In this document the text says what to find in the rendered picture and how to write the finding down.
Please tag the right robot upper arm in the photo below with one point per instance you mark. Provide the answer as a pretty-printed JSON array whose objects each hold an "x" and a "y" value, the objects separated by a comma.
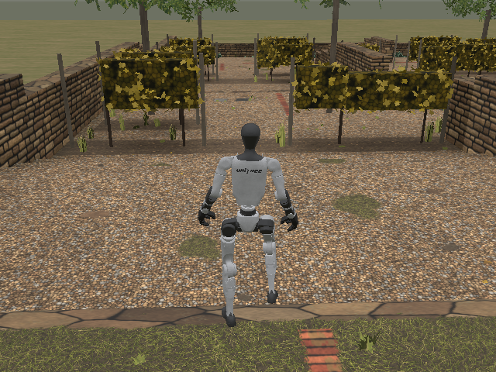
[{"x": 278, "y": 178}]

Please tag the right robot hand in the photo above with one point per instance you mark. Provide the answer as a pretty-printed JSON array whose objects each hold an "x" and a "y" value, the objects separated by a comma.
[{"x": 294, "y": 222}]

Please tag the robot right forearm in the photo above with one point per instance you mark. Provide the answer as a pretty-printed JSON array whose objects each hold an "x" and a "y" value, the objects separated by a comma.
[{"x": 287, "y": 206}]

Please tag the robot left forearm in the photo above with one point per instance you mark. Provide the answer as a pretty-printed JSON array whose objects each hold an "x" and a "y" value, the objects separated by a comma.
[{"x": 208, "y": 202}]

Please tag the right robot shin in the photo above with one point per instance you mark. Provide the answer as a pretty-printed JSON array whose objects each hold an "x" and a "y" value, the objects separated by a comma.
[{"x": 271, "y": 265}]

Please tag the robot torso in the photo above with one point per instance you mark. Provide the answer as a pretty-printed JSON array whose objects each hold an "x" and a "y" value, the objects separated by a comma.
[{"x": 248, "y": 187}]

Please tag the left robot upper arm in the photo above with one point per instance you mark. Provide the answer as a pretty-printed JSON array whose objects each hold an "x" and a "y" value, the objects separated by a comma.
[{"x": 220, "y": 174}]

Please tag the left robot hand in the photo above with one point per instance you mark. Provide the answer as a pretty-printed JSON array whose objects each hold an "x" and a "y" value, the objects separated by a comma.
[{"x": 201, "y": 217}]

